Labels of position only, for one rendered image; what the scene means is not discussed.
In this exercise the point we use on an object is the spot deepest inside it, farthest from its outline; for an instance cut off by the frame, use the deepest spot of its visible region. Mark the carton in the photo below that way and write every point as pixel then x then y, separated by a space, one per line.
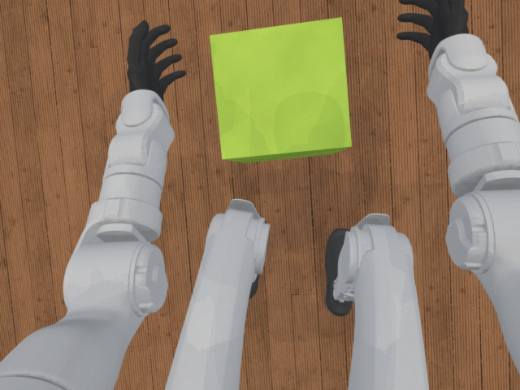
pixel 281 92

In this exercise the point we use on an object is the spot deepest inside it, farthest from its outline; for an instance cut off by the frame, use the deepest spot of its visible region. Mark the robot left hand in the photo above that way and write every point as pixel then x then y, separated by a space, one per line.
pixel 143 72

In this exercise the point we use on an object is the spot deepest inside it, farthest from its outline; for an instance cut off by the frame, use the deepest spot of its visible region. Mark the robot right hand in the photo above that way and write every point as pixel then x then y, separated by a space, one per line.
pixel 449 17

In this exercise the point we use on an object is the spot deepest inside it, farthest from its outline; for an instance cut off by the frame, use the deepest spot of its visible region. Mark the robot right upper arm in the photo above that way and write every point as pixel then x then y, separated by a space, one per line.
pixel 483 236

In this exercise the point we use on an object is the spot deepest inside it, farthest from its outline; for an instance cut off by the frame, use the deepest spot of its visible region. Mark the right robot shin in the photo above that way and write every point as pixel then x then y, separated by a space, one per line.
pixel 341 290

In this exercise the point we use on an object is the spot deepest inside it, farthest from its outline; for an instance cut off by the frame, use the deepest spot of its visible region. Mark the right robot foot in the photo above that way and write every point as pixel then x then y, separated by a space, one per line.
pixel 334 245

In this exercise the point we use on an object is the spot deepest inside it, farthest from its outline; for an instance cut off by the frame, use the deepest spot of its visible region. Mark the right robot forearm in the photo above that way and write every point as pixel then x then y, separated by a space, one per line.
pixel 478 122

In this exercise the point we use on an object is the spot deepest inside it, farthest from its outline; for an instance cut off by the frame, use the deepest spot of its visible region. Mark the robot left upper arm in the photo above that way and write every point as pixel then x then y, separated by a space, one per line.
pixel 110 287

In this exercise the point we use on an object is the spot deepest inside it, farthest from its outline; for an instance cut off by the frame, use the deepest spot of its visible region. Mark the left robot forearm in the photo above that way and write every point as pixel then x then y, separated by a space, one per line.
pixel 129 201

